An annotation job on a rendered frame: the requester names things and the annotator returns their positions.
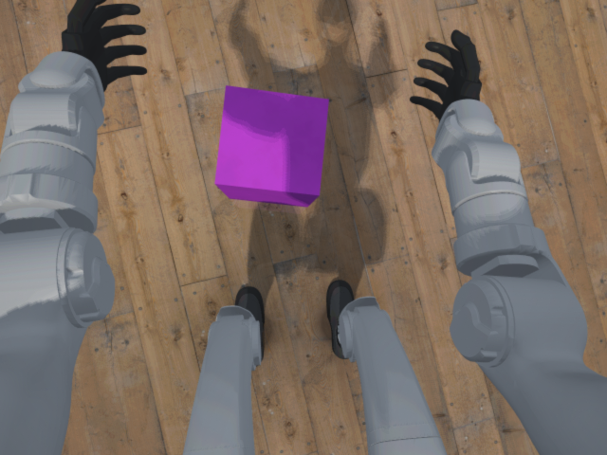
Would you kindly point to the robot left upper arm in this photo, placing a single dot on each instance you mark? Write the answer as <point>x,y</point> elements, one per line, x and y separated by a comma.
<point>53,284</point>

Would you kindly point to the carton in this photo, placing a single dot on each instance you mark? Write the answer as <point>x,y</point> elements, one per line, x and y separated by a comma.
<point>271,147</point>

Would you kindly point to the robot left hand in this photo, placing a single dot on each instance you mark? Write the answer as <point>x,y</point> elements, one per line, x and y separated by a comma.
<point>84,36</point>

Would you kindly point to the robot right hand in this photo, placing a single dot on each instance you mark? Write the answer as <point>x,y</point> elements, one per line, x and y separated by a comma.
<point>463,80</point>

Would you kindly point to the robot right upper arm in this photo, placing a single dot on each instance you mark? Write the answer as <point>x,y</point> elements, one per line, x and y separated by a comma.
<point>528,336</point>

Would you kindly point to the right robot shin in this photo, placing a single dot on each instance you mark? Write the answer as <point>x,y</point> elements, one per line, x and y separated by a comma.
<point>363,301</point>

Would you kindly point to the left robot foot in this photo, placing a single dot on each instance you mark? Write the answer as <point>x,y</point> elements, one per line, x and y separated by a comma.
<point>251,299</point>

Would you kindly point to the right robot forearm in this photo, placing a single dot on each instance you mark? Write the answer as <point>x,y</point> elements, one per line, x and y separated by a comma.
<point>495,231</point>

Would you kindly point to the left robot forearm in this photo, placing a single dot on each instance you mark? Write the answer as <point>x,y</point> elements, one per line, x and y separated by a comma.
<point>49,150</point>

